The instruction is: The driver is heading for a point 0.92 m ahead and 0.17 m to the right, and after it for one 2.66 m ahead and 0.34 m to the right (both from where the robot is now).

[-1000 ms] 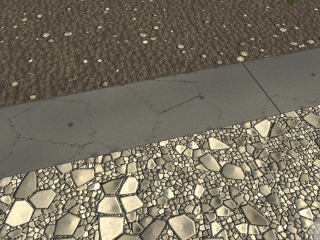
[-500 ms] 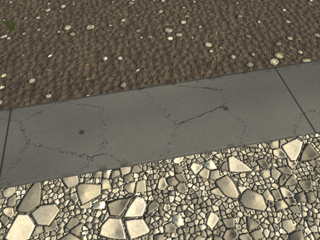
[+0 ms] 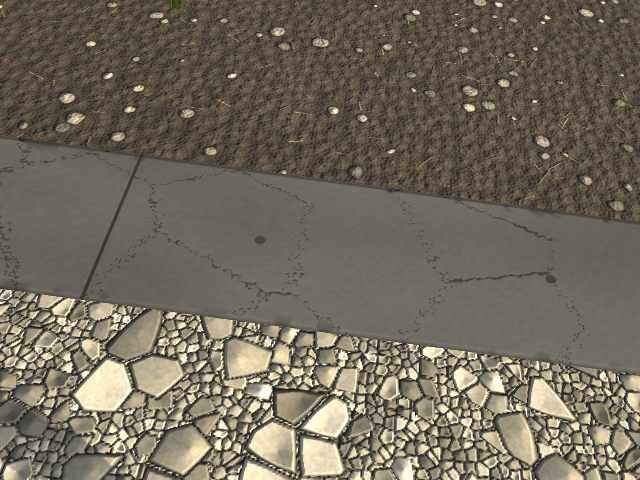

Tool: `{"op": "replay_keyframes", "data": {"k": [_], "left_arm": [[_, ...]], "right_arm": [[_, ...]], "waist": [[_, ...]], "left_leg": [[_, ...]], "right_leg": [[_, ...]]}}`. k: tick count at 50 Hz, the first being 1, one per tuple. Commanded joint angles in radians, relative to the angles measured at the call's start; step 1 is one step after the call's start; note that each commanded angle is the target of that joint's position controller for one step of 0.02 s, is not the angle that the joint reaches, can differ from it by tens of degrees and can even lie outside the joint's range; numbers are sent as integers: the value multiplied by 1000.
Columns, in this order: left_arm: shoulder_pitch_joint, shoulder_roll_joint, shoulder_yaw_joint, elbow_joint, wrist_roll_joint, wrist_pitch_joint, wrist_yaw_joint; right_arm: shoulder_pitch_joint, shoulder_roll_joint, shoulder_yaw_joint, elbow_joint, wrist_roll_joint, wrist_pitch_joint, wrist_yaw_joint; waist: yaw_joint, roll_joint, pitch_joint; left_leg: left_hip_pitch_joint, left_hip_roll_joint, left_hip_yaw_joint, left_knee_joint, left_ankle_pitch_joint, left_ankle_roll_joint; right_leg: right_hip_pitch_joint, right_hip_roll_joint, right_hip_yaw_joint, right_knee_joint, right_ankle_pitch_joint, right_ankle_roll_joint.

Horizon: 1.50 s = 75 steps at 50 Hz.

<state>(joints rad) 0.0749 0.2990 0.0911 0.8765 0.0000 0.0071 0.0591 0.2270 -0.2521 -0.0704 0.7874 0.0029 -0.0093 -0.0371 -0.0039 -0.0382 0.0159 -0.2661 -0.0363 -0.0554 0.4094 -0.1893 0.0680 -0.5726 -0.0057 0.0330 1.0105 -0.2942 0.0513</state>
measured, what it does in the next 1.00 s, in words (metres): walks ahead, turning right: right foot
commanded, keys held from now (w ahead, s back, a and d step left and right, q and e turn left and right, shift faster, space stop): no key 0.02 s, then e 0.48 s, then w+e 0.14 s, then w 0.28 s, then w+q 0.08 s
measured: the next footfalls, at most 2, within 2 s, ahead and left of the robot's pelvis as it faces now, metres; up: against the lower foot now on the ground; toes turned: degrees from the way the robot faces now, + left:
right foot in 0.20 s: +0.06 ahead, -0.16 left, +0.00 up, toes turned -2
right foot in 1.04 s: +0.19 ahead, -0.24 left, +0.00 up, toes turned -21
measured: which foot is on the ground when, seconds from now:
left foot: down 0.00-1.00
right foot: up 0.00-0.18, down 0.20-0.50, up 0.52-1.00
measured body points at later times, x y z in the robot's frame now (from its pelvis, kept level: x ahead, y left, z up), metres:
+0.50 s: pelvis +0.00 +0.00 -0.01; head +0.04 +0.01 +0.43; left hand +0.17 +0.27 -0.14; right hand +0.09 -0.30 -0.11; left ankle +0.01 +0.10 -0.75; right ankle +0.02 -0.16 -0.75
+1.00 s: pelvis +0.09 -0.06 -0.01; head +0.12 -0.06 +0.44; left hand +0.37 +0.09 -0.11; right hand -0.04 -0.30 -0.13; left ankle +0.01 +0.11 -0.75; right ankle +0.15 -0.23 -0.73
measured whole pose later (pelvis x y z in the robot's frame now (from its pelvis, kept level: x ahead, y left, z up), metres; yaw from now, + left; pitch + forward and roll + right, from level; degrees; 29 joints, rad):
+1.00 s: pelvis +0.09 -0.06 -0.01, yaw -20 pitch +2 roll +0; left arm 0.05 0.24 0.05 0.78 -0.03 -0.05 -0.04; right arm 0.44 -0.25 -0.07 0.90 0.03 -0.07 0.00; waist -0.10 -0.03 0.00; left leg 0.05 0.04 0.11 0.22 -0.31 -0.02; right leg -0.50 -0.06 -0.02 0.59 -0.16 -0.02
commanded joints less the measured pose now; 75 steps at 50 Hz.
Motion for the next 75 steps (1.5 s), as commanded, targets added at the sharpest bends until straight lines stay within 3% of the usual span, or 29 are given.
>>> {"op": "replay_keyframes", "data": {"k": [1,5,9,11,12,14,17,20,24,25,26,27,28,29,31,33,41,47,50,52,53,54,55,56,59,61,66,72,75], "left_arm": [[-40,39,1,-56,-5,-11,-5],[-3,27,-11,-22,-8,-11,-26],[11,66,-9,-29,-7,-23,-38],[25,150,6,-42,3,-25,-37],[22,175,17,-38,-14,-20,-40],[49,141,16,-39,-18,-16,-41],[67,149,17,-53,3,-30,-32],[27,173,31,-71,-20,-34,-22],[-35,151,31,-99,-38,22,-6],[-15,117,22,-104,-36,28,-5],[38,29,1,-104,-18,28,-12],[22,71,12,-146,-20,9,-15],[5,140,31,-145,-28,-4,-22],[16,165,43,-128,-34,-6,-28],[49,126,39,-90,-20,-5,-30],[42,87,29,-89,-22,-17,-43],[-54,38,1,-137,-13,-57,-63],[-144,17,-21,-179,-29,-74,-89],[-77,52,-9,-178,-36,-90,-102],[203,138,39,-89,-32,-96,-88],[395,225,62,-59,-12,-92,-69],[390,254,56,-65,10,-95,-73],[335,163,32,-74,7,-105,-78],[261,107,14,-81,-6,-110,-81],[118,19,-7,-81,5,-121,-87],[127,25,-1,-62,12,-133,-81],[166,64,6,-32,19,-135,-58],[259,108,14,-10,1,-106,-40],[261,139,19,-16,-7,-81,-35]], "right_arm": [[5,-144,-29,-50,-5,-9,-9],[-38,-95,-2,-27,-25,-13,5],[-50,-147,-10,3,-5,-11,7],[-4,-159,-19,-3,-16,-16,-4],[1,-145,-22,-12,-23,-18,-9],[-85,-110,-22,-33,-18,-10,-22],[-111,-75,-24,-57,-8,8,-19],[-99,-88,-31,-62,8,0,-9],[19,-70,-32,-18,13,-13,14],[53,-107,-44,-10,10,-9,16],[81,-189,-62,-23,-7,1,1],[46,-247,-65,-56,-56,-2,11],[-1,-204,-53,-83,-61,-21,10],[-47,-165,-42,-87,-36,-35,5],[-58,-150,-35,-89,-5,-54,-10],[19,-133,-29,-67,-13,-71,-11],[135,-159,-38,10,3,-86,17],[210,-166,-41,65,21,-74,31],[182,-194,-45,76,38,-60,33],[139,-168,-31,67,32,-58,30],[135,-86,1,32,0,-62,32],[202,-14,15,10,24,-82,27],[163,-122,-14,22,52,-92,26],[125,-149,-24,9,58,-93,27],[127,-109,-29,32,36,-64,25],[136,-73,-24,35,38,-45,32],[16,-65,-18,-20,27,-36,39],[-200,-33,10,-120,22,-44,86],[-233,-48,7,-167,26,-44,107]], "waist": [[-12,175,-110],[-17,173,-88],[10,139,-35],[-25,37,-83],[-48,-63,-100],[-2,-142,-78],[23,-217,-72],[6,-122,-87],[-48,-131,-124],[-50,-71,-123],[-24,201,-137],[-21,343,-91],[-5,242,-43],[15,194,12],[14,151,33],[-15,123,22],[-54,145,62],[-91,163,101],[-15,181,80],[124,127,-92],[184,-58,-272],[121,-251,-329],[131,-141,-227],[96,-136,-121],[9,-100,-13],[-7,-70,0],[4,-18,63],[77,22,112],[58,-2,85]], "left_leg": [[207,241,-206,-86,334,142],[86,227,-153,-102,237,150],[87,212,-150,-36,244,113],[86,146,-109,55,167,51],[64,62,-18,100,104,14],[-8,-11,84,227,-19,-43],[-157,-40,26,419,-350,-52],[-201,10,-26,414,-364,-71],[84,-38,58,37,-35,-89],[188,20,12,-43,10,-67],[309,268,-253,-116,13,20],[184,453,-529,-207,-134,163],[146,445,-533,-251,-354,196],[148,387,-434,-259,-436,146],[195,316,-285,-268,-340,77],[217,283,-184,-280,-236,68],[304,300,-70,-334,-86,113],[254,312,3,-297,17,129],[237,344,-33,-222,113,119],[106,249,54,96,338,55],[-126,171,113,475,33,-2],[-426,16,16,748,-412,-34],[-499,66,-92,872,-359,-28],[-523,111,-79,874,-256,-10],[-393,190,-72,775,-36,-16],[-382,189,-66,768,16,-23],[-475,166,-73,568,187,-48],[-511,146,60,305,239,-16],[-443,93,139,248,139,20]], "right_leg": [[-27,-30,25,-135,25,15],[201,-49,-10,-314,5,14],[296,-20,-45,-569,152,-29],[365,-94,48,-524,488,-78],[363,-114,98,-512,525,-128],[340,-182,250,-602,409,-212],[402,-286,431,-672,425,-313],[438,-257,397,-655,432,-270],[316,-133,312,-592,335,-185],[227,-81,276,-520,170,-136],[27,46,141,-257,-171,-60],[-117,79,132,-86,-330,-52],[-140,12,175,43,-252,-69],[-189,-5,167,78,-156,-74],[-222,-30,139,119,-20,-54],[-210,-35,111,138,63,-42],[-224,-84,24,-179,204,-18],[-54,-61,-69,-394,143,-59],[107,-28,-73,-492,102,-105],[529,-8,-65,-542,166,-148],[834,-253,210,-546,87,-213],[955,-428,637,-710,-142,-321],[834,-413,596,-760,-213,-301],[725,-379,437,-774,-176,-258],[493,-250,130,-844,105,-183],[461,-232,29,-858,273,-184],[477,-229,-105,-890,416,-198],[632,-264,-213,-865,526,-181],[701,-276,-261,-762,800,-171]]}}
